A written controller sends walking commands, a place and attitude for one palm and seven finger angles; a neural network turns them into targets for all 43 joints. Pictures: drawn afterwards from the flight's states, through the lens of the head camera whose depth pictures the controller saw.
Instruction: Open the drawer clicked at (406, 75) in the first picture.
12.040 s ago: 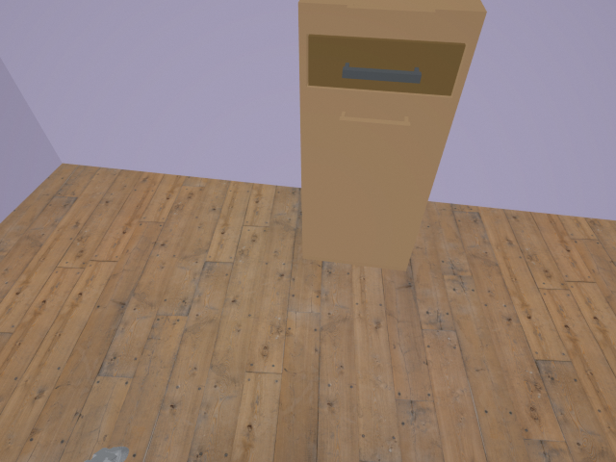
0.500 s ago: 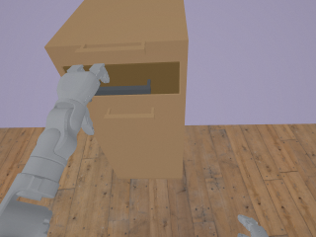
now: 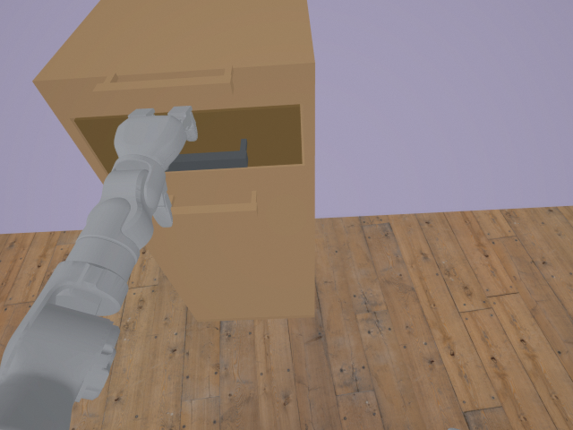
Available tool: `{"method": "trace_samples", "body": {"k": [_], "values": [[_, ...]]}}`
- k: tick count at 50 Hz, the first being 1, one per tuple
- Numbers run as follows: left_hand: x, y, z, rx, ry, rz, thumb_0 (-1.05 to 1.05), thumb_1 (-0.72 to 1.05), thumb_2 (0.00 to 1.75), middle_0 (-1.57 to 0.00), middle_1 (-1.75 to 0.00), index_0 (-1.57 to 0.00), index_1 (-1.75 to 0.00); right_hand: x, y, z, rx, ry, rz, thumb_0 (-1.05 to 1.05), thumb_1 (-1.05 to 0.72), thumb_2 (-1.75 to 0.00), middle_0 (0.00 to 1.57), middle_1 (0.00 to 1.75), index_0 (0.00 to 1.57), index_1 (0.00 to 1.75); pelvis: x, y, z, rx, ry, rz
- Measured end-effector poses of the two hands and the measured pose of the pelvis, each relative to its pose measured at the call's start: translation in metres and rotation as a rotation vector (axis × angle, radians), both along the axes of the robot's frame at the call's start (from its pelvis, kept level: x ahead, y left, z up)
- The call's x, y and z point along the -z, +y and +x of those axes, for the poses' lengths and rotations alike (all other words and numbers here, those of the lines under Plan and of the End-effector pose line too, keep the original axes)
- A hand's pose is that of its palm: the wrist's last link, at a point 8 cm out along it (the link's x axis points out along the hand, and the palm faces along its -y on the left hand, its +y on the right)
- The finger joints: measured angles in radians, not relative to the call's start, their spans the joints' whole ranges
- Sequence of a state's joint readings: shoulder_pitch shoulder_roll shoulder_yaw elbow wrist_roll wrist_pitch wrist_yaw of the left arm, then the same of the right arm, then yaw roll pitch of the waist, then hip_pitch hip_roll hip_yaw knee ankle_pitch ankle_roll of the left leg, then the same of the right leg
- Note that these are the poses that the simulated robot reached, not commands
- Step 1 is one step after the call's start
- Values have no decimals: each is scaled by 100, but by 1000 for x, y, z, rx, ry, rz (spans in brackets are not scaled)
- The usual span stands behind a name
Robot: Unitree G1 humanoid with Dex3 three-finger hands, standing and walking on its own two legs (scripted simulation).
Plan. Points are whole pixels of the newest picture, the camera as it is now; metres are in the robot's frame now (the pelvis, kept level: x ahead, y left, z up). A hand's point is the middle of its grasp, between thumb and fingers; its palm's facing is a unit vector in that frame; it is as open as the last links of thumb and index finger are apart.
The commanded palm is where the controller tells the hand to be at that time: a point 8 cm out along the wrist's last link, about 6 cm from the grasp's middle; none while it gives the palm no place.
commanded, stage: move the hooked fingers above the handle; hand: left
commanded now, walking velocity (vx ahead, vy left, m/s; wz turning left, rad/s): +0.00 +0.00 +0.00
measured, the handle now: (193, 154) +0.55 +0.19 +0.07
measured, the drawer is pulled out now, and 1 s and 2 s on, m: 0.00 0.00 0.00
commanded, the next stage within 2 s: none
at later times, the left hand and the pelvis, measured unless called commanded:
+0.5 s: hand (168, 151) +0.49 +0.21 +0.12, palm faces -0.01 +0.01 -1.00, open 13.8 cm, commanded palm +0.47 +0.20 +0.18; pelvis +0.00 +0.00 +0.00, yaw -2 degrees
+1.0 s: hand (159, 153) +0.49 +0.22 +0.13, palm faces -0.04 +0.02 -1.00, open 13.9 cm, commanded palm +0.48 +0.20 +0.19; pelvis +0.00 +0.01 -0.01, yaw -1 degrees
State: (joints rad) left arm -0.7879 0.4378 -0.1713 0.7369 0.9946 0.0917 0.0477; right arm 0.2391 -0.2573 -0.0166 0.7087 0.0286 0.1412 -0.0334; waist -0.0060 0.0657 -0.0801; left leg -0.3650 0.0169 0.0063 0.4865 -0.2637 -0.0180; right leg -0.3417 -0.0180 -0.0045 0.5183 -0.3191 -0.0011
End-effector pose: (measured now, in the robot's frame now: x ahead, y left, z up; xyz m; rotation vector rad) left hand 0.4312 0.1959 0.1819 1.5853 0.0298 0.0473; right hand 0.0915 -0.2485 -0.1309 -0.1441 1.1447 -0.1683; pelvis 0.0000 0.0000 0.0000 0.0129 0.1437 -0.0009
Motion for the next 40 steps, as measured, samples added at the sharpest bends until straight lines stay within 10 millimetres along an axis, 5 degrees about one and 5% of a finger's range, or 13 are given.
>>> {"method": "trace_samples", "body": {"k": [4, 14, 19, 24, 29, 35, 40], "values": [[14, 4, 7, -43, 106, -17, 0, -49, 30, -33, -120, -31, -120, 2, -9, -17, 37, 35, -17, 0, -90, -90, 20, 30, 20, 29, 1, -3, -2, -7, 1, 0], [3, -38, 36, 133, 18, -71, 0, -49, 30, -31, -120, -32, -120, -2, -27, -60, 110, 85, -85, 0, -90, -90, 20, 30, 20, 29, 5, -3, -6, 5, 44, -3], [14, -18, 48, 13, 12, -35, 0, -49, 30, -31, -120, -31, -120, 0, -25, -82, 152, 115, -76, 0, -90, -90, 20, 30, 19, 29, 7, -1, -8, 32, 75, -2], [5, 6, 45, -46, 10, -5, 0, -49, 30, -31, -120, -32, -120, 2, -18, -95, 176, 153, -58, 0, -90, -90, 20, 30, 19, 29, 5, 1, -4, 36, 79, -5], [3, 2, 35, 0, 48, -29, 0, -49, 30, -31, -120, -31, -120, 2, -11, -89, 160, 158, -46, 0, -90, -90, 20, 30, 20, 29, 4, 5, 0, 23, 55, -11], [1, -21, 30, 116, 26, -49, 0, -49, 30, -31, -120, -32, -120, -2, -6, -61, 125, 84, -51, 0, -90, -90, 20, 30, 20, 29, 4, 11, -2, 16, 39, -11], [2, -18, 34, 87, -12, -49, 0, -49, 30, -31, -120, -32, -120, -4, -2, -41, 106, 16, -46, 0, -90, -90, 20, 30, 20, 29, 5, 12, -6, 27, 50, -7]]}}
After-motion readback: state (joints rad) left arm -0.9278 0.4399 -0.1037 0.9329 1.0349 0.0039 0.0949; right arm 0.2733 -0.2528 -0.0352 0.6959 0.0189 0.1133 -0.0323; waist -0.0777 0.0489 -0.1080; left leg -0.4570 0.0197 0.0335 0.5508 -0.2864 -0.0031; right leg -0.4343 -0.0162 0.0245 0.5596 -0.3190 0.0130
